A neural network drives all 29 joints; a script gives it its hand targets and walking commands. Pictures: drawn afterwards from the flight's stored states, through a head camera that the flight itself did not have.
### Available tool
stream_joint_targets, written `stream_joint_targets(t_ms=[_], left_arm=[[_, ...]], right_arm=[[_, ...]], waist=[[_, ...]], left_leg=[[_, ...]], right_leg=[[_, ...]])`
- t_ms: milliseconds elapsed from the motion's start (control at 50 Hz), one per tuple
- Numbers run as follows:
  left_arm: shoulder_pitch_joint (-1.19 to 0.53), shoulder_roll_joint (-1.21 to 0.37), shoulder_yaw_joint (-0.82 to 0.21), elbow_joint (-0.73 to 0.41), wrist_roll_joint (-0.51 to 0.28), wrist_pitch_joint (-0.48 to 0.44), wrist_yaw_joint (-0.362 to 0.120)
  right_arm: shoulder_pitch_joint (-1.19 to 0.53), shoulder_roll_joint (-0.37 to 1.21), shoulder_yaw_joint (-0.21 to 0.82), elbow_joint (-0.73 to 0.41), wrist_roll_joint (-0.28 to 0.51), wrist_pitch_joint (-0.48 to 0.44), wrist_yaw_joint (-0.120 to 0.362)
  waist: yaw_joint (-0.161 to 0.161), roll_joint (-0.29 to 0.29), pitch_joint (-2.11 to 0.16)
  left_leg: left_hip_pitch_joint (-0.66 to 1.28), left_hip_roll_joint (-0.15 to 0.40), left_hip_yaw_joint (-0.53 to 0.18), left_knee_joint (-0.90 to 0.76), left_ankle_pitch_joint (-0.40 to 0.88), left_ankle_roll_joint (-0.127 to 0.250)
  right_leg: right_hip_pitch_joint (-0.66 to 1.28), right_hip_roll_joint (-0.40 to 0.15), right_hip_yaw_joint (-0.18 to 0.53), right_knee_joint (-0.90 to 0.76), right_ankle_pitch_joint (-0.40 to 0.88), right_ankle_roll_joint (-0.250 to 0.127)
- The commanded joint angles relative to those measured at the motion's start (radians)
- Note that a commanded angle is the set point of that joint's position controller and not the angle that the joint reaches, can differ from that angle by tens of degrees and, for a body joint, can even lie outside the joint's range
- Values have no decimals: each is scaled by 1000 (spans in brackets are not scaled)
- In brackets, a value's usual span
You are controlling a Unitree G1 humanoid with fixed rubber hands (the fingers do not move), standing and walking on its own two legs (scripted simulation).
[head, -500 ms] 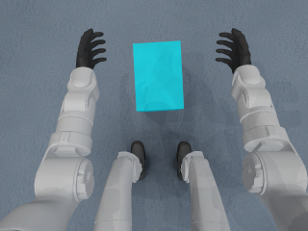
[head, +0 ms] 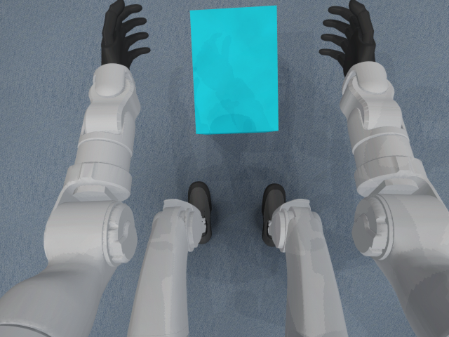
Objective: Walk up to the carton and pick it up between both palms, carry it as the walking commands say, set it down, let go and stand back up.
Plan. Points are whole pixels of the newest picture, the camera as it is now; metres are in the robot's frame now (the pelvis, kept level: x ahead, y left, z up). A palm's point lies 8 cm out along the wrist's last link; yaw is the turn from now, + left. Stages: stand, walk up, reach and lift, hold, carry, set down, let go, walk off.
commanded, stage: reach and lift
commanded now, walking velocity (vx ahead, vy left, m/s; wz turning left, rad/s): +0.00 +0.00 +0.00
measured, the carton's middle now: (235, 82) +0.53 -0.01 -0.48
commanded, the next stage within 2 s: none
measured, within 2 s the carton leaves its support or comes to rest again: neither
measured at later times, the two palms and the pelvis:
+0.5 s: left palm (152, 79) +0.51 +0.17 -0.31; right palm (314, 81) +0.50 -0.18 -0.33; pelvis -0.04 +0.00 -0.14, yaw +1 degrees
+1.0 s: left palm (163, 87) +0.51 +0.17 -0.41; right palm (307, 83) +0.51 -0.18 -0.42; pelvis -0.04 +0.00 -0.21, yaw +1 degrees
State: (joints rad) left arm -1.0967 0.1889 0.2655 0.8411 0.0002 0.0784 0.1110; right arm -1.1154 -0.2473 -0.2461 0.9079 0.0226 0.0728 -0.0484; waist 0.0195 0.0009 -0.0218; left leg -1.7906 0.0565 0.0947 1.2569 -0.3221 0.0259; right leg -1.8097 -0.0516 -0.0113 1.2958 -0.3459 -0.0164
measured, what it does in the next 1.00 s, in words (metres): lowers itself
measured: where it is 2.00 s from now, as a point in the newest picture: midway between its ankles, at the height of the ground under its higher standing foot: (236, 224)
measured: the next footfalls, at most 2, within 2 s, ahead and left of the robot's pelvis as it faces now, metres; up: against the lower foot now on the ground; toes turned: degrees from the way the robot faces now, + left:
none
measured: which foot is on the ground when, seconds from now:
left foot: down 0.00-1.00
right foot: down 0.00-1.00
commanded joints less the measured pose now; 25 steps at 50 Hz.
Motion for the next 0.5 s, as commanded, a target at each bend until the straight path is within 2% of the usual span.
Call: stream_joint_targets(t_ms=[0, 80, 100, 120, 140, 180, 200, 220, 240, 260, 280, 300, 340, 420, 440, 460, 480], left_arm=[[-396, 183, 37, -125, -99, -19, 34], [-457, 210, -37, -190, -165, 23, 62], [-464, 213, -54, -179, -182, 34, 65], [-483, 211, -77, -141, -189, 44, 67], [-532, 216, -98, -182, -201, 50, 72], [-592, 217, -138, -234, -230, 59, 83], [-603, 224, -150, -213, -241, 62, 86], [-624, 226, -163, -262, -254, 63, 91], [-625, 229, -174, -243, -263, 64, 93], [-634, 236, -177, -249, -266, 62, 97], [-627, 244, -177, -198, -270, 63, 97], [-638, 247, -182, -228, -280, 63, 101], [-636, 261, -187, -189, -289, 64, 108], [-662, 302, -187, -119, -306, 67, 117], [-657, 304, -186, -67, -306, 71, 115], [-672, 308, -180, -105, -307, 64, 115], [-683, 317, -176, -92, -308, 60, 115]], right_arm=[[-487, -208, 7, -231, 50, -18, -59], [-541, -233, 59, -284, 110, 25, -89], [-546, -227, 79, -275, 121, 37, -95], [-549, -227, 91, -217, 129, 48, -95], [-567, -234, 99, -226, 136, 57, -96], [-599, -253, 121, -238, 167, 64, -100], [-612, -267, 127, -212, 175, 64, -100], [-624, -278, 129, -244, 182, 64, -103], [-614, -280, 138, -214, 192, 65, -105], [-628, -285, 142, -233, 197, 64, -110], [-628, -286, 150, -195, 202, 65, -112], [-653, -298, 156, -242, 210, 63, -117], [-666, -315, 164, -226, 218, 62, -127], [-738, -336, 188, -229, 249, 65, -141], [-738, -340, 187, -193, 252, 68, -141], [-759, -340, 188, -235, 257, 60, -141], [-779, -342, 194, -235, 259, 56, -141]], waist=[[-25, -43, -1255], [-45, -35, -1403], [-45, -34, -1403], [-45, -18, -1349], [-51, -3, -1386], [-59, 27, -1444], [-64, 32, -1426], [-74, 42, -1496], [-82, 47, -1490], [-77, 48, -1522], [-77, 37, -1487], [-80, 28, -1556], [-79, 15, -1567], [-56, -12, -1588], [-59, -17, -1498], [-55, -21, -1486], [-49, -28, -1453]], left_leg=[[551, -142, -85, 160, 194, -30], [597, -144, -78, 246, 156, -31], [586, -143, -76, 262, 131, -29], [558, -137, -77, 277, 86, -29], [586, -135, -87, 298, 85, -30], [655, -133, -98, 346, 120, -34], [656, -131, -106, 367, 113, -32], [700, -133, -105, 386, 151, -36], [710, -131, -106, 412, 167, -36], [731, -133, -108, 431, 193, -34], [705, -131, -105, 449, 187, -32], [738, -134, -104, 467, 217, -31], [730, -135, -104, 501, 228, -27], [708, -133, -97, 558, 221, -18], [655, -130, -93, 571, 204, -16], [644, -130, -89, 582, 220, -14], [612, -129, -88, 592, 201, -10]], right_leg=[[505, 124, 16, 117, 188, 31], [521, 126, -8, 206, 144, 27], [521, 123, -7, 217, 116, 24], [472, 120, -9, 234, 63, 18], [467, 121, -10, 257, 57, 13], [440, 122, -19, 312, 79, 4], [409, 120, -21, 338, 68, -1], [438, 121, -23, 356, 100, -4], [422, 119, -26, 382, 108, -4], [434, 118, -24, 401, 125, -6], [421, 114, -23, 415, 113, -5], [468, 114, -25, 435, 145, -3], [480, 108, -22, 475, 159, -2], [508, 96, -12, 535, 158, 1], [471, 93, -9, 548, 140, 2], [472, 91, -5, 559, 155, 4], [462, 87, 0, 570, 142, 4]])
